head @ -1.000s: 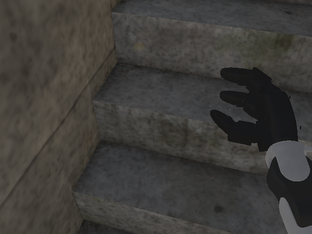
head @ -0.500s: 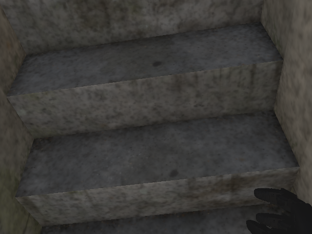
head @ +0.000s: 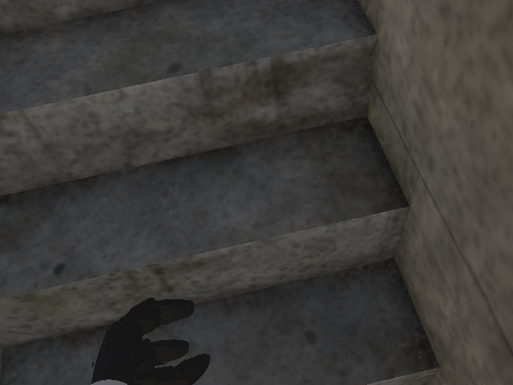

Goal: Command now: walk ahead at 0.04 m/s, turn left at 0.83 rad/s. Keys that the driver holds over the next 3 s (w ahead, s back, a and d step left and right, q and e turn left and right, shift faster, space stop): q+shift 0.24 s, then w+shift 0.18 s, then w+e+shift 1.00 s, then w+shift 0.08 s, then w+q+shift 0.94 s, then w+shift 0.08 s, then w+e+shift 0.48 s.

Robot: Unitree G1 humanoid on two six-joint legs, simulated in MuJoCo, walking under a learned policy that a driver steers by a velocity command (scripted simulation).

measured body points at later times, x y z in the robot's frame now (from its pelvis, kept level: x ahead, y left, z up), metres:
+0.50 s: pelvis -0.13 +0.02 -0.13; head -0.09 +0.03 +0.31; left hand -0.19 +0.29 -0.25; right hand +0.16 -0.10 -0.20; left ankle -0.13 +0.17 -0.84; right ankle -0.18 -0.18 -0.87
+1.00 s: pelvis -0.07 +0.16 -0.16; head -0.10 +0.20 +0.29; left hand -0.01 +0.42 -0.28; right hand +0.06 -0.05 -0.27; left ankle -0.15 +0.18 -0.87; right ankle -0.03 +0.02 -0.48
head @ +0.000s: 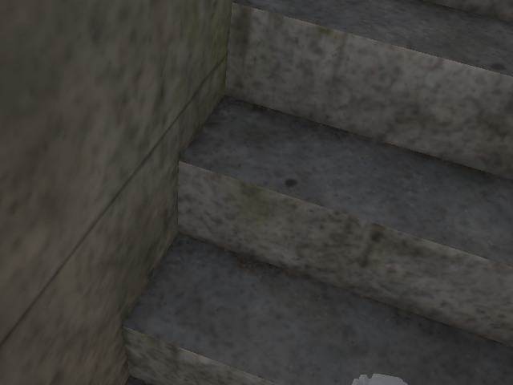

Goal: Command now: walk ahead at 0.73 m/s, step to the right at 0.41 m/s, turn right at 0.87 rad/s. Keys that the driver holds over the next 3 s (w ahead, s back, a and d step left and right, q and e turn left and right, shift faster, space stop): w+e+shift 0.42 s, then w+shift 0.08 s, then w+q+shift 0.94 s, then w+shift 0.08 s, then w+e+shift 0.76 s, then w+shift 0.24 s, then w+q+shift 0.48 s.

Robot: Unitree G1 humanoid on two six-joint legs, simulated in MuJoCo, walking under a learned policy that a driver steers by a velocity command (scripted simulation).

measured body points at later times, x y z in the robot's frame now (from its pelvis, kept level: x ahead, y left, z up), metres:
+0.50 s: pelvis +0.16 -0.03 +0.18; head +0.18 +0.00 +0.63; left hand +0.25 +0.20 +0.03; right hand +0.42 -0.24 +0.25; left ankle +0.21 +0.14 -0.36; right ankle +0.10 -0.10 -0.50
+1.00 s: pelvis +0.37 -0.14 +0.34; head +0.36 -0.17 +0.79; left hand +0.63 -0.01 +0.29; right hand +0.30 -0.44 +0.21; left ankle +0.30 +0.06 -0.12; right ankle +0.38 -0.28 -0.30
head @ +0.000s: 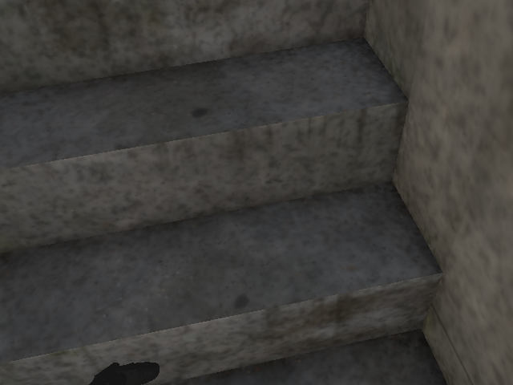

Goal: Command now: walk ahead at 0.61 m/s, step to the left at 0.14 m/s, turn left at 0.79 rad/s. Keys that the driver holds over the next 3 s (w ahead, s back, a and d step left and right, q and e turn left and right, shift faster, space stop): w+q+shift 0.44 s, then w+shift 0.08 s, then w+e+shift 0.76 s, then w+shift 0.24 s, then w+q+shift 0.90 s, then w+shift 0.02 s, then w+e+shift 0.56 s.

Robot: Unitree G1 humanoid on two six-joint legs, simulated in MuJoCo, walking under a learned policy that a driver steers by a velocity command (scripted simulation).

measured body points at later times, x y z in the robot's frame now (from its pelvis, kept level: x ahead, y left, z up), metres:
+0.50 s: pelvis +0.25 +0.08 +0.20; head +0.22 +0.06 +0.65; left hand +0.31 +0.38 +0.13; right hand +0.42 -0.14 +0.09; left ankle +0.29 +0.14 -0.43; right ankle +0.21 -0.13 -0.27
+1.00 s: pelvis +0.50 +0.14 +0.43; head +0.47 +0.18 +0.88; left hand +0.51 +0.42 +0.28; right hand +0.73 -0.07 +0.37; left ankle +0.39 +0.24 +0.01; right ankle +0.47 +0.08 -0.24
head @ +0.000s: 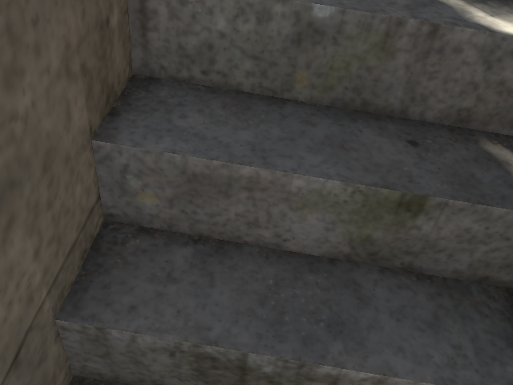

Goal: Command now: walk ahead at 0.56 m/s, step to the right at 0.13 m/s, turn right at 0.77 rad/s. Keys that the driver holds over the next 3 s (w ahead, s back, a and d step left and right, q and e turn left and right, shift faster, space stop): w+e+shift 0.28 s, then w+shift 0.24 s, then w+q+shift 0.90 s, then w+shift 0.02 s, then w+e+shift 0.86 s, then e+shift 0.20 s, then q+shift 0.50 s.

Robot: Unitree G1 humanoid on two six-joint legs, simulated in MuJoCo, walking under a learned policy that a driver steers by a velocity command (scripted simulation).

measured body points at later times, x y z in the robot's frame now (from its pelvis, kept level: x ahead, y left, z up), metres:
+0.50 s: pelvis +0.25 +0.01 +0.26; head +0.23 +0.00 +0.71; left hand +0.58 +0.13 +0.25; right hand +0.12 -0.24 +0.12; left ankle +0.19 +0.17 -0.45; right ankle +0.27 -0.12 -0.21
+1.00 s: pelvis +0.45 -0.14 +0.45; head +0.42 -0.17 +0.89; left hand +0.42 +0.11 +0.32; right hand +0.67 -0.39 +0.40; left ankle +0.50 +0.01 +0.08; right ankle +0.42 -0.23 -0.25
